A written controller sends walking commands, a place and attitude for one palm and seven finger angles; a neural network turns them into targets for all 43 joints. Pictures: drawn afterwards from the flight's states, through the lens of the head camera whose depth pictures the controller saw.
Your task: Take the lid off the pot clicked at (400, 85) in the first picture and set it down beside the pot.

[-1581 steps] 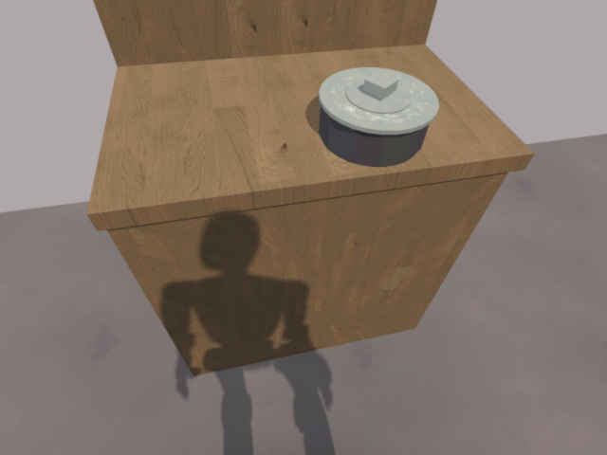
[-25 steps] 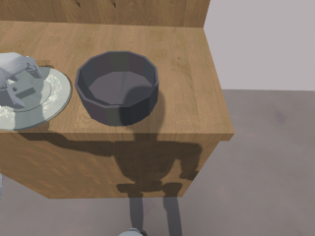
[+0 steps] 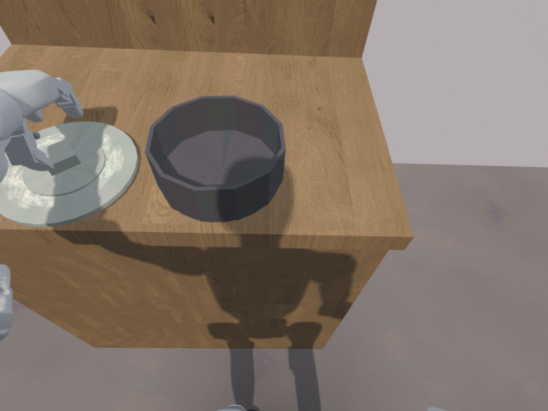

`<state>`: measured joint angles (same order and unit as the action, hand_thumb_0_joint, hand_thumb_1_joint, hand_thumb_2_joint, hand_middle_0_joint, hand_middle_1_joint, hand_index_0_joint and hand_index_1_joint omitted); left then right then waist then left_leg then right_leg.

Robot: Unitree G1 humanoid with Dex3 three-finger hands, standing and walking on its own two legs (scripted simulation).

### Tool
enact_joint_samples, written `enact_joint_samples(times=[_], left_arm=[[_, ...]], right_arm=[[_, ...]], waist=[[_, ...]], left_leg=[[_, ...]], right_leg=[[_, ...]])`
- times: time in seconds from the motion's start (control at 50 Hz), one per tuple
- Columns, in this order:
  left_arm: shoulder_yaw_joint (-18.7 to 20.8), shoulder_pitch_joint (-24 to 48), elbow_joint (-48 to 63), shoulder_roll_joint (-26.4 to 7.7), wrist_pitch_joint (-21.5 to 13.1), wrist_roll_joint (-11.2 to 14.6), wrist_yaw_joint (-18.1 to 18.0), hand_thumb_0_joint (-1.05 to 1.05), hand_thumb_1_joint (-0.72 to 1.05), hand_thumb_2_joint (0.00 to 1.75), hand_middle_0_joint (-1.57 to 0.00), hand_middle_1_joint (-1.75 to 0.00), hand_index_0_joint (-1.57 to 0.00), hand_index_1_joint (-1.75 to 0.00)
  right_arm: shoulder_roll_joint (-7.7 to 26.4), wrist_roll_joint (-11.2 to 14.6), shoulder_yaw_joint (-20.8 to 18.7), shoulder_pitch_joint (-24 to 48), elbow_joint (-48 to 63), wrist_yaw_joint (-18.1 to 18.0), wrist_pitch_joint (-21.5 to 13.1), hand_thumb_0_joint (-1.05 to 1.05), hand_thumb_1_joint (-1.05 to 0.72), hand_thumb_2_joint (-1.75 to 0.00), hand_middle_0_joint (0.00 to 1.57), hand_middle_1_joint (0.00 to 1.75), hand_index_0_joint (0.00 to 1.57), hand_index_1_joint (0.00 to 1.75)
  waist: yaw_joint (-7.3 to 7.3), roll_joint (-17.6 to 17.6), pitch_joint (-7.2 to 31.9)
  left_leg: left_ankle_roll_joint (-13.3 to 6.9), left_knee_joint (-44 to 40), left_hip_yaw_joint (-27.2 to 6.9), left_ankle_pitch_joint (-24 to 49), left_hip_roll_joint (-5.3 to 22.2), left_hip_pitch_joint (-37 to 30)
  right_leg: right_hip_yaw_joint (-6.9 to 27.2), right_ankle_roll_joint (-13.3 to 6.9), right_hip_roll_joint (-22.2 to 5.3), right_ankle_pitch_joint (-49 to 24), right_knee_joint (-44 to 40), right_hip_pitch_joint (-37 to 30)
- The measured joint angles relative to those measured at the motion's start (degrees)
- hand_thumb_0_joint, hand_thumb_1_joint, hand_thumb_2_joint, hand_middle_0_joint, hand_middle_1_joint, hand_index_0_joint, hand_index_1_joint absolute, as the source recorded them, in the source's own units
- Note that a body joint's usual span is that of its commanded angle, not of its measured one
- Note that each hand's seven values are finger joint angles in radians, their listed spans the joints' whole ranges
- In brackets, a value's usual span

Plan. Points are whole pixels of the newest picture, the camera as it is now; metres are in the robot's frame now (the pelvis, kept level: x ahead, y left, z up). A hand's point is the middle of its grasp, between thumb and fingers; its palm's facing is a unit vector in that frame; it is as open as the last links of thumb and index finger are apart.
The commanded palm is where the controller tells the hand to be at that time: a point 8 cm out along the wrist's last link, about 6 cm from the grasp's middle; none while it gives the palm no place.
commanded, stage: raise the empty hand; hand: left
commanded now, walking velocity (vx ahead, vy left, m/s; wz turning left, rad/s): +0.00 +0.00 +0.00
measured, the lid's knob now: (59, 157) +0.46 +0.33 +0.10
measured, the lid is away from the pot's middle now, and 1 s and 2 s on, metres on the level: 0.24 0.24 0.24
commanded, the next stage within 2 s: draw the hand back to the body in 0.90 s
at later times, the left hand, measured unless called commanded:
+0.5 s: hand (11, 99) +0.44 +0.33 +0.21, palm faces -0.26 -0.08 -0.96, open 11.0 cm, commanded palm +0.44 +0.32 +0.28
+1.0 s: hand out of the picture +0.44 +0.34 +0.25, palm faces -0.21 -0.10 -0.97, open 11.0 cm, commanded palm +0.43 +0.33 +0.31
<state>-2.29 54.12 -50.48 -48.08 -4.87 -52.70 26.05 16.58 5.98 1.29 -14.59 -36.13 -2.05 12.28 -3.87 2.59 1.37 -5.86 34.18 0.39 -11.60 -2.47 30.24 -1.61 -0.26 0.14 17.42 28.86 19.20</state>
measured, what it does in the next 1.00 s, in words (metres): stands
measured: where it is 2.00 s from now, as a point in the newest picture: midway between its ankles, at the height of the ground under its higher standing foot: outside the picture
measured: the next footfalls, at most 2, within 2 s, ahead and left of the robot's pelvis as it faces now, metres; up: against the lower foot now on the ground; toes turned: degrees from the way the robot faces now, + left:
none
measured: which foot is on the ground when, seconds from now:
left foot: down 0.00-1.00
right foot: down 0.00-1.00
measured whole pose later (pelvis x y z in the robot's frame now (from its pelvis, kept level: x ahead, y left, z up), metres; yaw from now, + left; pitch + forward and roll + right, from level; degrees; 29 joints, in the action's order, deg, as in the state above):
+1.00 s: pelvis +0.01 -0.03 +0.01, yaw +0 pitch +7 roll -3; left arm -0.8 63.1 -50.9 -55.6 1.5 -53.9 32.3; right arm 17.5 6.7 2.0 -13.5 -36.5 -1.8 12.5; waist -3.9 3.0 0.7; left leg -4.0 30.4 -0.4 -10.4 -1.5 26.7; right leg -1.7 0.4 1.2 16.1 25.2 15.8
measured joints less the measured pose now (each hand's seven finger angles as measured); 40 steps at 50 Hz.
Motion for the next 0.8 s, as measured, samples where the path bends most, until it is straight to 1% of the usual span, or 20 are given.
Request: enact_joint_samples(times=[0.2, 0.28, 0.38, 0.54, 0.64, 0.74, 0.8], left_arm=[[-0.4, 2.1, 1.4, -1.1, 1.5, -0.2, 1.9, 0.00, -0.13, 0.90, -0.49, -0.60, -0.50, -0.60], [1.1, 1.7, 3.1, -1.6, 1.6, 0.3, 2.4, 0.00, -0.13, 0.90, -0.49, -0.60, -0.50, -0.60], [1.1, 2.3, 3.8, -2.3, 3.2, 0.3, 3.2, 0.00, -0.13, 0.90, -0.49, -0.60, -0.50, -0.60], [-0.3, 5.4, 3.0, -3.0, 4.6, -0.1, 4.3, 0.00, -0.13, 0.90, -0.49, -0.60, -0.50, -0.60], [-0.2, 7.2, 1.6, -3.9, 5.1, -0.3, 4.9, 0.00, -0.13, 0.90, -0.49, -0.60, -0.50, -0.60], [0.8, 8.1, 1.0, -5.0, 5.4, -0.5, 5.2, 0.00, -0.13, 0.90, -0.49, -0.60, -0.50, -0.60], [0.2, 9.4, -0.6, -5.8, 6.0, -0.7, 5.6, 0.00, -0.13, 0.90, -0.49, -0.60, -0.50, -0.60]], right_arm=[[0.3, 0.0, -0.2, -0.3, 0.0, 0.4, -0.1, 0.00, -0.90, -0.90, 0.21, 0.30, 0.20, 0.30], [0.4, -0.1, -0.2, 0.0, 0.0, 0.6, 0.0, 0.00, -0.90, -0.90, 0.21, 0.30, 0.20, 0.30], [0.5, 0.0, -0.2, 0.4, 0.4, 1.0, 0.2, 0.00, -0.90, -0.90, 0.21, 0.30, 0.20, 0.30], [0.5, 0.2, 0.2, 1.2, 0.2, 0.6, -0.2, 0.00, -0.90, -0.90, 0.21, 0.30, 0.20, 0.30], [0.5, 0.3, 0.5, 1.6, -0.1, 0.5, -0.3, 0.00, -0.90, -0.90, 0.21, 0.30, 0.20, 0.30], [0.6, 0.4, 0.7, 1.6, -0.1, 0.5, -0.4, 0.00, -0.90, -0.90, 0.21, 0.30, 0.20, 0.30], [0.7, 0.5, 0.8, 1.6, -0.3, 0.4, -0.2, 0.00, -0.90, -0.90, 0.21, 0.30, 0.20, 0.30]], waist=[[-0.09, 0.2, -0.2], [-0.24, 0.3, -0.1], [-0.26, 0.3, -0.1], [0.28, 0.2, -0.6], [0.29, 0.1, -0.5], [0.12, 0.2, -0.5], [0.07, 0.2, -0.6]], left_leg=[[0.2, -1.2, -0.1, 0.4, -0.2, -0.9], [0.2, -1.7, -0.1, 0.6, -0.2, -1.1], [0.5, -2.1, -0.3, 0.7, -0.1, -1.5], [0.9, -2.7, -0.8, 1.1, 0.0, -2.1], [1.2, -3.0, -0.9, 1.3, 0.2, -2.4], [1.4, -3.4, -0.9, 1.3, 0.4, -2.9], [1.6, -3.5, -0.9, 1.3, 0.6, -3.1]], right_leg=[[0.0, 0.2, -0.1, -0.4, -1.1, -0.8], [0.1, 0.5, -0.1, -0.6, -1.6, -1.0], [0.0, 0.7, 0.0, -0.7, -1.9, -1.4], [-0.5, 0.6, 0.2, -1.0, -2.6, -2.1], [-0.5, 0.9, 0.4, -1.2, -3.0, -2.4], [-0.5, 0.9, 0.6, -1.3, -3.3, -2.9], [-0.4, 0.9, 0.7, -1.3, -3.4, -3.1]])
